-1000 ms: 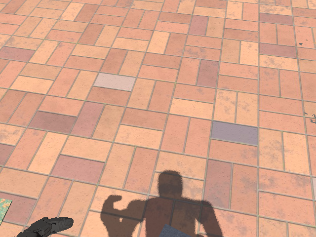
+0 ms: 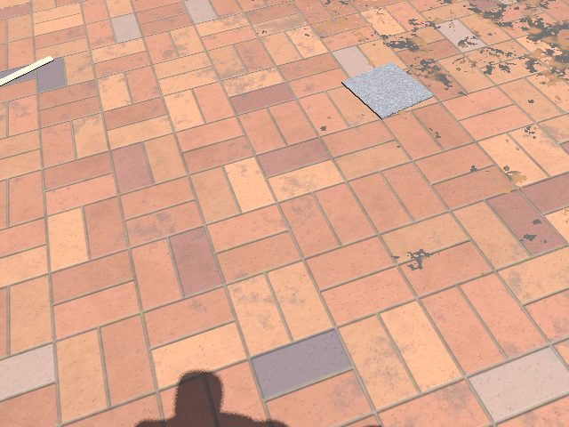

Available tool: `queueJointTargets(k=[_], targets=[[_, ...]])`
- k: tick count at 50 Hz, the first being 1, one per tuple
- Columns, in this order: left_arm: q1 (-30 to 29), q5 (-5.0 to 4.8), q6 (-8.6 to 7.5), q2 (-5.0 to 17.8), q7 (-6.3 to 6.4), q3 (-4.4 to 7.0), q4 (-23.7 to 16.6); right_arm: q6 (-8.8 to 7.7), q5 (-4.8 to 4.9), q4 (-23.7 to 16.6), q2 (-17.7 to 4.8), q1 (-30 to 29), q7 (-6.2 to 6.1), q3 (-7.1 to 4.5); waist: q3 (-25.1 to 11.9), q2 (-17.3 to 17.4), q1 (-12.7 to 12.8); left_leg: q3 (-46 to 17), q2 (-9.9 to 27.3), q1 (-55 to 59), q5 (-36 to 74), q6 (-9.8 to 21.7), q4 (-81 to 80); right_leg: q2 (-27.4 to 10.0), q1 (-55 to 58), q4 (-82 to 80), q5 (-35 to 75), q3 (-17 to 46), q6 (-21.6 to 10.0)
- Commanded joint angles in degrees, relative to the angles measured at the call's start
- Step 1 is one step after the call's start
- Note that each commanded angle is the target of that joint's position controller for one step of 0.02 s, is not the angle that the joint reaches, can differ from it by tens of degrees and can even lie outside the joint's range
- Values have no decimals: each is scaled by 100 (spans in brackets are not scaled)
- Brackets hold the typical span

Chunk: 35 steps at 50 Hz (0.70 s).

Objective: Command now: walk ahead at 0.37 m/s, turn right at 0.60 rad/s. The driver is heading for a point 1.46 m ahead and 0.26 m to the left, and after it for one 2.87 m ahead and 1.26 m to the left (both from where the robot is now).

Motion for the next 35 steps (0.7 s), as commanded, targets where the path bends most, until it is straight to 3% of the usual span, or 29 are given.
queueJointTargets(k=[1, 2, 4, 7, 10, 13, 16, 18, 19, 20, 21, 22, 23, 24, 25, 26, 27, 28, 31, 33, 35], targets=[[872, 98, -350, 1195, 14, 300, -215, -350, 91, -861, -568, -1051, 103, -89, 346, -1194, 428, -1100, -250, -3381, -515, 149, 2078, -1870, 1851, -2546, -2020, 3907, -1612], [667, 59, -438, 970, 22, 218, -232, -428, 76, -748, -674, -870, 127, -128, 429, -1085, 253, -1095, -131, -3303, 142, 186, 1901, -1673, 1806, -2457, -1433, 3381, -1388], [550, 17, -441, 801, 74, 138, -235, -513, -130, -592, -622, -820, 111, -133, 290, -881, 175, -1064, -70, -2871, 916, 60, 1401, -1307, 1782, -2375, -213, 2654, -1095], [704, 63, -461, 762, 179, 118, -188, -518, -100, -514, -354, -903, 159, -52, 108, -802, 189, -901, -258, -2342, 1868, -146, 656, -979, 1730, -2358, 1070, 1881, -926], [912, 54, -457, 780, 219, 126, -42, -488, -47, -555, -137, -1237, 203, 55, 226, -875, 372, -817, -374, -1822, 2505, -250, -236, -809, 1433, -2359, 1351, 1433, -787], [1163, 14, -454, 824, 209, 145, 154, -502, 3, -696, -110, -1604, 262, 113, 462, -864, 554, -803, -384, -1674, 2672, -195, -709, -934, 1386, -2355, 1337, 1438, -809], [1228, -23, -431, 847, 198, 163, 315, -556, 11, -782, -194, -1690, 316, 121, 620, -865, 552, -815, -366, -1676, 2461, -2, -1026, -1146, 1656, -2191, 1596, 1546, -785], [1173, -21, -400, 886, 206, 183, 383, -586, 2, -751, -298, -1484, 324, 91, 568, -952, 423, -757, -403, -1396, 2190, 160, -1132, -1258, 1847, -2000, 2196, 1570, -697], [1097, -14, -385, 918, 208, 191, 386, -596, -14, -703, -386, -1253, 304, 50, 417, -1017, 288, -635, -515, -1034, 1991, 264, -1155, -1229, 1924, -1730, 3016, 1513, -637], [1008, -6, -364, 922, 212, 184, 386, -598, -40, -581, -511, -772, 258, -26, 66, -1020, 10, -450, -697, -319, 1960, 408, -1253, -1063, 1926, -1134, 4174, 1331, -536], [977, 25, -349, 820, 216, 134, 372, -589, -67, -369, -721, 60, 205, -128, -555, -928, -380, -456, -652, 955, 2151, 618, -1181, -782, 1580, -121, 4758, 1083, -373], [1026, 149, -344, 548, 224, 14, 266, -574, -144, -226, -1039, 1139, 159, -186, -1501, -299, -766, -1700, 403, 2813, 2096, 1035, -922, -435, 380, 1628, 3267, 957, -175], [1855, 15, -438, -93, 180, -143, 243, -544, -142, 7, -1334, 1588, 212, -267, -2330, 1745, -321, -4702, 1673, 4472, 414, 1909, -1779, 651, -1627, 3639, -1091, 923, 224], [1399, -93, -526, 509, 161, -49, 317, -555, 20, -17, -743, 1401, 222, -106, -1826, 1132, -554, -5073, 1568, 4182, -427, 1716, -2378, 428, -2250, 4193, -1340, 1397, 179], [702, -178, -577, 762, 129, 31, 166, -534, 18, -42, -537, 1029, 174, -45, -942, 704, -562, -4106, 1418, 3413, -190, 1499, -2420, 146, -2559, 4212, -875, 1181, 130], [347, -110, -628, 706, 137, -2, 97, -508, -44, -90, -496, 713, 140, -17, -539, 142, -408, -3483, 1217, 2630, 488, 1396, -2497, -155, -2382, 3974, -412, 932, 106], [143, -9, -655, 659, 133, 19, 67, -496, -99, -103, -388, 524, 132, 12, -231, 1, -274, -3043, 1013, 2019, 1102, 1388, -2617, -335, -2243, 3638, -120, 821, 121], [238, 6, -638, 581, 113, 25, 89, -516, -171, -111, -306, 438, 115, 52, -214, 151, -96, -2760, 875, 1667, 1457, 1382, -2748, -487, -1941, 3465, 80, 830, 120], [306, 20, -544, 273, 96, -46, 124, -576, -74, -5, -311, 458, 87, 60, -61, 279, 63, -2230, 790, 1182, 1939, 1525, -3129, -629, -1830, 2890, 142, 663, 249], [-113, 89, -539, 195, 100, -98, -35, -577, -40, 61, -472, 540, 48, 25, 149, 189, -2, -1929, 773, 1062, 2236, 1562, -3317, -688, -2085, 2256, 562, 548, 380], [-492, 94, -583, 125, 62, -144, -118, -542, -23, 92, -549, 614, 19, 12, 221, 138, -117, -1535, 582, 1050, 2432, 1422, -3364, -647, -2026, 1421, 1329, 442, 412]])
Keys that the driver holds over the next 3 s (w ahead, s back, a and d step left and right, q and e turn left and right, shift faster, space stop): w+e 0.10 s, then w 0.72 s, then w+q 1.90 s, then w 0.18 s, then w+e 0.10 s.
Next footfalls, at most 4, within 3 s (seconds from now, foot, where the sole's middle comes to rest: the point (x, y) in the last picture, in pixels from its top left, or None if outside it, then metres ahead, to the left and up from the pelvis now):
0.42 left None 0.39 0.09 -0.77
0.94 right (403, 360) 0.65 -0.20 -0.77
1.46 left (298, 270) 0.93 0.05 -0.77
1.96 right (328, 180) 1.27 -0.05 -0.77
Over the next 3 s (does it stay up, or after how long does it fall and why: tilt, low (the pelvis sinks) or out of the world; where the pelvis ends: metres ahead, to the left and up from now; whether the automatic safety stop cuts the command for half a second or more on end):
stays up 1.52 0.37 -0.01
